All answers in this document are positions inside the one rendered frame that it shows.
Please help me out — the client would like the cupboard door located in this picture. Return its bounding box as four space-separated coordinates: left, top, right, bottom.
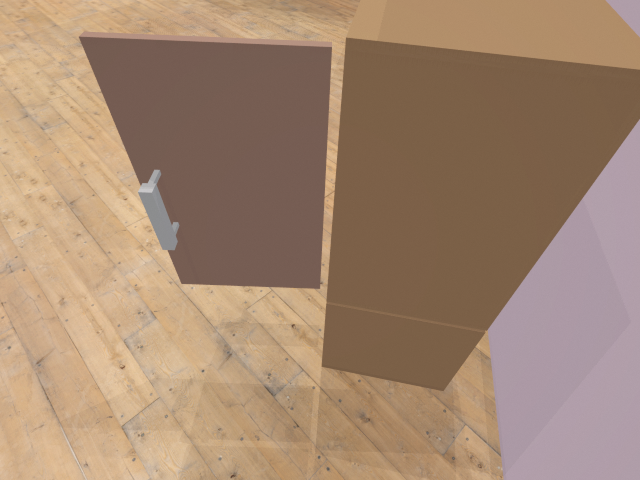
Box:
79 32 332 289

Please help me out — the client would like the handle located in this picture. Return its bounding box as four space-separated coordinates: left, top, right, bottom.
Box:
138 170 179 250

